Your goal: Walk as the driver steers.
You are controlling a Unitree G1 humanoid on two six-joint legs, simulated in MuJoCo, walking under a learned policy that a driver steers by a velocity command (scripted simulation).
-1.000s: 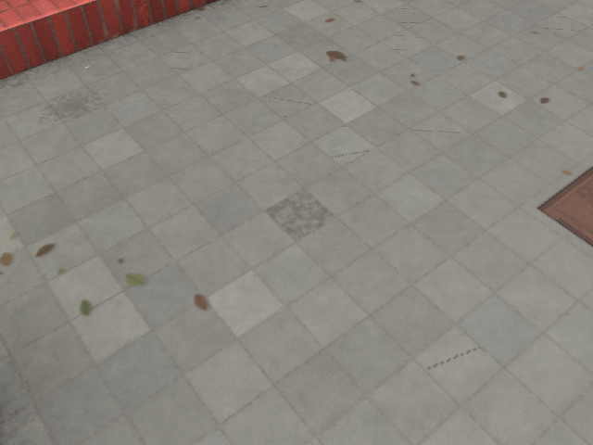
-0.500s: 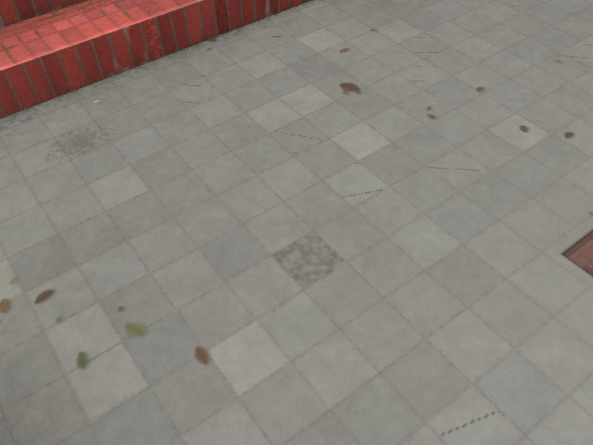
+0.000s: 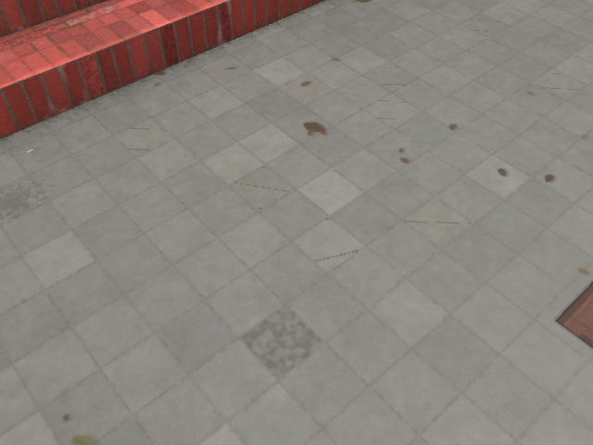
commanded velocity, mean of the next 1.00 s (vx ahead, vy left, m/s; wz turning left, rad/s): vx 0.50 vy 0.00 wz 0.15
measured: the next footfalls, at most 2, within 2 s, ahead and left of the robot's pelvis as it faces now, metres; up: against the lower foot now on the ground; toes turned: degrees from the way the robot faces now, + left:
right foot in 0.30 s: +0.33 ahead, -0.17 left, +0.00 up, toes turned -2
left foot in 0.88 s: +0.64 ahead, +0.08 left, +0.00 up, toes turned +11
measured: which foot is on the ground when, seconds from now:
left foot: down 0.00-0.32, up 0.34-0.86, down 0.88-1.00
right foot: up 0.00-0.28, down 0.30-0.90, up 0.92-1.00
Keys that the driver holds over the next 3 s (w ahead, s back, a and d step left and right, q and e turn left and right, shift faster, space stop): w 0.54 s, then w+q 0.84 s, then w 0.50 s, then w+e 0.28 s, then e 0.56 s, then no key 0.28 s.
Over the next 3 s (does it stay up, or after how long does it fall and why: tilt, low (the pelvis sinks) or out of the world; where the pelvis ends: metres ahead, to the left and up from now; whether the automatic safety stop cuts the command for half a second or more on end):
stays up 1.28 0.34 -0.01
